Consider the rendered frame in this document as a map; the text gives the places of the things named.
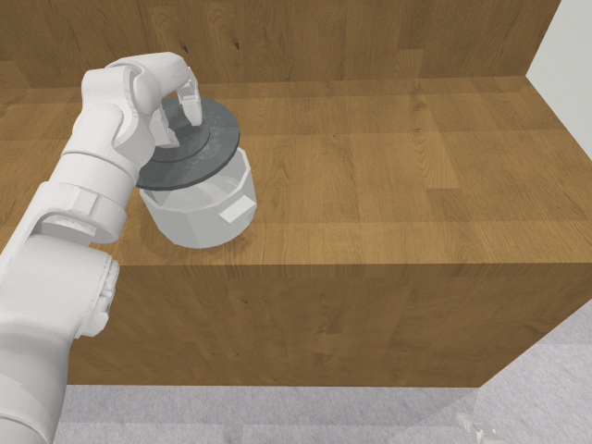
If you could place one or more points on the lid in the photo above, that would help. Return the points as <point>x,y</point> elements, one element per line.
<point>199,156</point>

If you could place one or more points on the robot left forearm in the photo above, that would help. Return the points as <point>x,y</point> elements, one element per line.
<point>85,198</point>

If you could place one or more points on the knob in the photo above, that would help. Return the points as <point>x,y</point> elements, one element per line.
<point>178,122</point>

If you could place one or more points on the table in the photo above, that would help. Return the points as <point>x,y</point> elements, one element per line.
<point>423,216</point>

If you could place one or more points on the pot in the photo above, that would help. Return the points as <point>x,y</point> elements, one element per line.
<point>209,213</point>

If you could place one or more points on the right robot hand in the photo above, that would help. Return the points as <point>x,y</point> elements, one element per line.
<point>481,431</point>

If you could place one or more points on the robot left upper arm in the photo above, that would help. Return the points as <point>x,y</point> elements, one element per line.
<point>55,291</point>

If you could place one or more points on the left robot hand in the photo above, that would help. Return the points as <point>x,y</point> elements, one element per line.
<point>173,74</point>

